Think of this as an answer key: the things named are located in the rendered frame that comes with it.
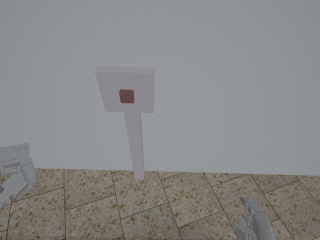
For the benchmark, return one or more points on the robot left hand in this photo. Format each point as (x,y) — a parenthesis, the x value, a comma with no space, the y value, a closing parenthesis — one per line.
(15,161)

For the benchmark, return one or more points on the panel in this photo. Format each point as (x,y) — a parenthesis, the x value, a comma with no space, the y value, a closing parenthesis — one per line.
(112,79)

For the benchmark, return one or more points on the robot right hand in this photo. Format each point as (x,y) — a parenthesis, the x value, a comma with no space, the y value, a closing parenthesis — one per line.
(258,227)

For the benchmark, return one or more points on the button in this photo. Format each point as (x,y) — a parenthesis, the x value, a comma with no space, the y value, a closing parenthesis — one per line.
(126,96)

